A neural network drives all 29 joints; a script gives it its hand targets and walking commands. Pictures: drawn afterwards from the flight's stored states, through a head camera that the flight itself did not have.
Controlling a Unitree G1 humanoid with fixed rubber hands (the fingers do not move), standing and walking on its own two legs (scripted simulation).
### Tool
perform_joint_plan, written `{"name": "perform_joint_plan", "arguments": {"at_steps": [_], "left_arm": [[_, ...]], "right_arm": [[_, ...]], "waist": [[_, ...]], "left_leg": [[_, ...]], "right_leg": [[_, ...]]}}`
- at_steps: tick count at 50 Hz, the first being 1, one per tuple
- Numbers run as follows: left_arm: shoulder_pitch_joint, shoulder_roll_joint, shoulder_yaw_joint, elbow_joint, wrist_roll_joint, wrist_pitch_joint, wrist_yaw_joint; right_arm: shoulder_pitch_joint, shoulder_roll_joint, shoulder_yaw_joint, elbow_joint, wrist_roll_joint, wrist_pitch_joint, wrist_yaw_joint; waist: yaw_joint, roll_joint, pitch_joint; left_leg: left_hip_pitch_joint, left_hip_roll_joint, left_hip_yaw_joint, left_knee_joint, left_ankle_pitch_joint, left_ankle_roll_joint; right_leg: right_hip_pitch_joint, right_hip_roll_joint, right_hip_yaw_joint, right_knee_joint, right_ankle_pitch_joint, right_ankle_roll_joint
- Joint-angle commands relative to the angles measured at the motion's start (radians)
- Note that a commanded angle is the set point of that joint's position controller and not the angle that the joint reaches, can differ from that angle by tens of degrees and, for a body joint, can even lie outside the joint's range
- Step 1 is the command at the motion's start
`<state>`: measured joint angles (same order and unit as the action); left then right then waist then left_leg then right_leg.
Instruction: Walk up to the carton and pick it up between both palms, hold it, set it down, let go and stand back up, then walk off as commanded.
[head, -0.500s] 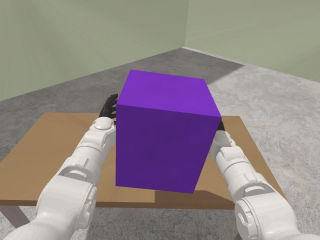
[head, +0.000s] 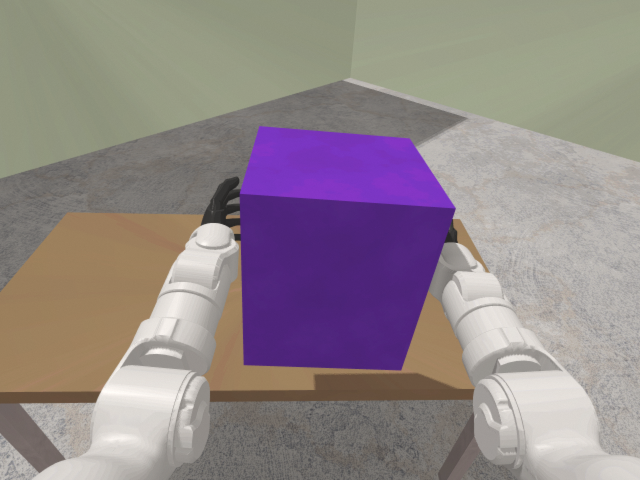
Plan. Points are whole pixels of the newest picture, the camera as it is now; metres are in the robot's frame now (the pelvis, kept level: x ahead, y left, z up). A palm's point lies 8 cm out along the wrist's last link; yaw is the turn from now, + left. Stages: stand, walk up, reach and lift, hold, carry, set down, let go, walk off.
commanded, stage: reach and lift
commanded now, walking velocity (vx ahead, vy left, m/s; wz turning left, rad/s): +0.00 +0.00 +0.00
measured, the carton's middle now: (329, 247) +0.39 -0.01 +0.15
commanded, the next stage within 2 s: hold in 0.74 s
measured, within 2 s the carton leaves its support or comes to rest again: neither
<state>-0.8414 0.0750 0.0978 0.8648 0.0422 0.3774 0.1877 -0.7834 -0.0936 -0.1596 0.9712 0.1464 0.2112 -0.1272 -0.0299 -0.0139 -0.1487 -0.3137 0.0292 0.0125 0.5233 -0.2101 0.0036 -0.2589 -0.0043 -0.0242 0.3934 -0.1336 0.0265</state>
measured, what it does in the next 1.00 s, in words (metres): stands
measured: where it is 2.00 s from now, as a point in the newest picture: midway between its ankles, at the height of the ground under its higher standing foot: outside the picture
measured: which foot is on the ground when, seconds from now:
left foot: down 0.00-1.00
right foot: down 0.00-1.00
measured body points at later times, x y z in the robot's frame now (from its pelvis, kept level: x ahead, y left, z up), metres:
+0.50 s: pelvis +0.02 +0.00 +0.00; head -0.02 +0.02 +0.45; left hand +0.43 +0.14 +0.18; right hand +0.42 -0.16 +0.17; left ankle +0.04 +0.10 -0.74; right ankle +0.05 -0.14 -0.74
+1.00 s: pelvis +0.01 +0.00 +0.00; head -0.05 +0.02 +0.45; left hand +0.41 +0.15 +0.20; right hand +0.40 -0.16 +0.19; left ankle +0.04 +0.10 -0.74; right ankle +0.05 -0.14 -0.74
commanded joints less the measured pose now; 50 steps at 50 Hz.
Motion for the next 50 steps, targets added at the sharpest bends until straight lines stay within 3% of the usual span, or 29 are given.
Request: {"name": "perform_joint_plan", "arguments": {"at_steps": [1, 2, 4, 6, 7, 8, 11, 13, 15, 17, 18, 20, 21, 22, 24, 27, 29, 30, 31, 33, 35, 38, 39, 40, 41, 42, 44, 47, 50], "left_arm": [[-0.864, -0.939, -0.297, -0.346, -0.093, -0.090, -0.144], [-0.800, -0.948, -0.286, -0.316, -0.091, -0.087, -0.146], [-0.779, -0.952, -0.318, -0.344, -0.100, -0.073, -0.146], [-0.726, -0.943, -0.305, -0.367, -0.110, -0.067, -0.153], [-0.666, -0.920, -0.274, -0.308, -0.076, -0.049, -0.161], [-0.708, -0.906, -0.268, -0.333, -0.077, -0.049, -0.170], [-0.662, -0.874, -0.262, -0.343, -0.068, -0.033, -0.193], [-0.661, -0.872, -0.279, -0.352, -0.081, -0.023, -0.200], [-0.683, -0.918, -0.345, -0.435, -0.113, -0.021, -0.193], [-0.725, -0.902, -0.370, -0.524, -0.129, -0.025, -0.187], [-0.706, -0.892, -0.364, -0.501, -0.122, -0.017, -0.183], [-0.674, -0.874, -0.352, -0.490, -0.077, 0.011, -0.184], [-0.664, -0.890, -0.360, -0.550, -0.086, 0.008, -0.185], [-0.677, -0.859, -0.336, -0.584, -0.071, 0.010, -0.186], [-0.621, -0.869, -0.356, -0.545, -0.058, 0.034, -0.191], [-0.570, -0.846, -0.342, -0.546, -0.045, 0.054, -0.202], [-0.602, -0.865, -0.366, -0.606, -0.065, 0.052, -0.202], [-0.616, -0.875, -0.398, -0.683, -0.080, 0.048, -0.195], [-0.661, -0.852, -0.390, -0.681, -0.082, 0.048, -0.197], [-0.608, -0.860, -0.421, -0.666, -0.097, 0.058, -0.201], [-0.681, -0.845, -0.399, -0.693, -0.091, 0.054, -0.203], [-0.675, -0.848, -0.359, -0.566, -0.063, 0.079, -0.216], [-0.711, -0.849, -0.339, -0.568, -0.060, 0.074, -0.218], [-0.773, -0.846, -0.347, -0.627, -0.053, 0.067, -0.213], [-0.723, -0.853, -0.334, -0.567, -0.045, 0.082, -0.217], [-0.763, -0.868, -0.371, -0.638, -0.065, 0.073, -0.215], [-0.626, -0.876, -0.331, -0.490, -0.045, 0.101, -0.221], [-0.613, -0.844, -0.267, -0.474, 0.004, 0.118, -0.232], [-0.631, -0.842, -0.276, -0.561, 0.007, 0.116, -0.238]], "right_arm": [[-1.139, 0.706, 0.334, -0.496, 0.040, -0.063, 0.188], [-1.141, 0.717, 0.349, -0.528, 0.053, -0.066, 0.186], [-1.121, 0.697, 0.350, -0.552, 0.050, -0.058, 0.179], [-1.073, 0.712, 0.371, -0.568, 0.063, -0.044, 0.157], [-1.086, 0.706, 0.377, -0.579, 0.055, -0.037, 0.148], [-1.031, 0.713, 0.370, -0.531, 0.046, -0.017, 0.138], [-0.965, 0.697, 0.380, -0.542, 0.062, 0.001, 0.117], [-1.034, 0.704, 0.390, -0.623, 0.079, -0.001, 0.107], [-1.043, 0.696, 0.421, -0.695, 0.113, -0.001, 0.104], [-0.988, 0.709, 0.443, -0.677, 0.135, 0.012, 0.099], [-0.994, 0.690, 0.432, -0.680, 0.140, 0.019, 0.097], [-0.938, 0.672, 0.433, -0.639, 0.133, 0.036, 0.096], [-0.885, 0.684, 0.454, -0.651, 0.144, 0.040, 0.097], [-0.896, 0.718, 0.486, -0.660, 0.165, 0.046, 0.095], [-0.876, 0.676, 0.468, -0.659, 0.181, 0.053, 0.089], [-0.855, 0.680, 0.475, -0.679, 0.188, 0.061, 0.077], [-0.855, 0.683, 0.490, -0.719, 0.194, 0.061, 0.076], [-0.847, 0.699, 0.511, -0.750, 0.211, 0.062, 0.074], [-0.827, 0.692, 0.501, -0.706, 0.213, 0.070, 0.069], [-0.841, 0.692, 0.507, -0.793, 0.201, 0.067, 0.065], [-0.791, 0.695, 0.460, -0.689, 0.179, 0.086, 0.064], [-0.829, 0.674, 0.400, -0.603, 0.149, 0.094, 0.079], [-0.846, 0.686, 0.395, -0.581, 0.149, 0.093, 0.086], [-0.819, 0.680, 0.377, -0.530, 0.143, 0.094, 0.094], [-0.811, 0.652, 0.361, -0.506, 0.129, 0.100, 0.097], [-0.826, 0.680, 0.374, -0.536, 0.140, 0.087, 0.100], [-0.916, 0.665, 0.391, -0.616, 0.154, 0.077, 0.099], [-0.890, 0.652, 0.383, -0.556, 0.139, 0.093, 0.098], [-0.893, 0.684, 0.420, -0.620, 0.168, 0.085, 0.092]], "waist": [[0.016, 0.054, -0.445], [0.030, 0.034, -0.445], [0.012, 0.050, -0.473], [0.013, -0.006, -0.457], [0.026, -0.022, -0.404], [0.003, -0.021, -0.401], [-0.013, -0.032, -0.367], [-0.003, -0.030, -0.410], [-0.016, 0.018, -0.489], [-0.021, 0.035, -0.528], [-0.024, 0.057, -0.521], [-0.016, 0.064, -0.458], [-0.020, 0.063, -0.468], [0.010, 0.056, -0.481], [-0.012, 0.088, -0.446], [0.004, 0.061, -0.439], [-0.016, 0.079, -0.477], [-0.008, 0.095, -0.529], [-0.012, 0.116, -0.497], [-0.032, 0.064, -0.500], [-0.049, 0.091, -0.446], [-0.063, 0.088, -0.321], [-0.046, 0.096, -0.327], [-0.059, 0.129, -0.330], [-0.063, 0.116, -0.284], [-0.061, 0.136, -0.362], [-0.025, 0.079, -0.352], [-0.025, 0.064, -0.311], [-0.018, 0.062, -0.352]], "left_leg": [[0.176, -0.028, -0.062, -0.222, -0.017, -0.050], [0.179, -0.033, -0.059, -0.219, 0.008, -0.043], [0.184, -0.037, -0.065, -0.212, 0.032, -0.053], [0.205, -0.043, -0.066, -0.201, 0.121, -0.044], [0.174, -0.051, -0.062, -0.203, 0.106, -0.027], [0.179, -0.054, -0.061, -0.212, 0.071, -0.025], [0.172, -0.064, -0.062, -0.212, 0.099, -0.029], [0.180, -0.067, -0.064, -0.200, 0.135, -0.022], [0.223, -0.066, -0.076, -0.181, 0.202, -0.045], [0.265, -0.060, -0.084, -0.160, 0.261, -0.061], [0.278, -0.062, -0.086, -0.153, 0.282, -0.065], [0.259, -0.058, -0.086, -0.155, 0.272, -0.070], [0.276, -0.055, -0.085, -0.152, 0.302, -0.073], [0.265, -0.067, -0.079, -0.148, 0.325, -0.062], [0.284, -0.068, -0.082, -0.147, 0.338, -0.076], [0.296, -0.069, -0.078, -0.146, 0.351, -0.069], [0.319, -0.067, -0.086, -0.130, 0.404, -0.079], [0.349, -0.067, -0.088, -0.115, 0.475, -0.089], [0.351, -0.063, -0.089, -0.117, 0.454, -0.101], [0.329, -0.065, -0.094, -0.118, 0.437, -0.090], [0.299, -0.063, -0.091, -0.140, 0.361, -0.093], [0.231, -0.058, -0.085, -0.190, 0.197, -0.082], [0.226, -0.060, -0.075, -0.197, 0.165, -0.077], [0.232, -0.050, -0.083, -0.209, 0.150, -0.090], [0.223, -0.046, -0.079, -0.220, 0.111, -0.089], [0.255, -0.044, -0.078, -0.207, 0.153, -0.098], [0.229, -0.049, -0.079, -0.208, 0.148, -0.074], [0.215, -0.054, -0.068, -0.228, 0.108, -0.056], [0.239, -0.070, -0.062, -0.207, 0.182, -0.050]], "right_leg": [[0.117, 0.087, -0.005, -0.111, -0.085, -0.061], [0.128, 0.087, -0.002, -0.113, -0.066, -0.056], [0.136, 0.089, -0.005, -0.110, -0.045, -0.056], [0.165, 0.093, -0.001, -0.112, 0.033, -0.042], [0.191, 0.089, -0.001, -0.119, 0.029, -0.039], [0.198, 0.083, 0.005, -0.121, 0.017, -0.032], [0.235, 0.084, 0.004, -0.119, 0.057, -0.022], [0.243, 0.086, 0.011, -0.112, 0.093, -0.021], [0.243, 0.093, 0.007, -0.101, 0.132, -0.025], [0.240, 0.096, 0.009, -0.092, 0.170, -0.022], [0.217, 0.095, 0.009, -0.096, 0.164, -0.026], [0.229, 0.095, 0.008, -0.097, 0.151, -0.029], [0.251, 0.099, 0.003, -0.087, 0.184, -0.026], [0.274, 0.097, 0.014, -0.086, 0.198, -0.018], [0.264, 0.097, 0.007, -0.088, 0.201, -0.019], [0.282, 0.093, 0.011, -0.093, 0.218, -0.018], [0.293, 0.092, 0.011, -0.084, 0.267, -0.019], [0.295, 0.099, 0.010, -0.075, 0.298, -0.015], [0.275, 0.100, 0.006, -0.083, 0.251, -0.018], [0.284, 0.100, 0.006, -0.086, 0.268, -0.012], [0.275, 0.088, 0.018, -0.084, 0.241, -0.020], [0.238, 0.076, 0.011, -0.112, 0.108, -0.030], [0.229, 0.075, 0.015, -0.112, 0.087, -0.034], [0.220, 0.074, 0.015, -0.106, 0.061, -0.043], [0.210, 0.071, 0.014, -0.120, 0.032, -0.048], [0.222, 0.073, 0.012, -0.109, 0.061, -0.048], [0.232, 0.078, 0.012, -0.121, 0.058, -0.049], [0.263, 0.077, 0.012, -0.121, 0.054, -0.041], [0.305, 0.078, 0.013, -0.112, 0.123, -0.033]]}}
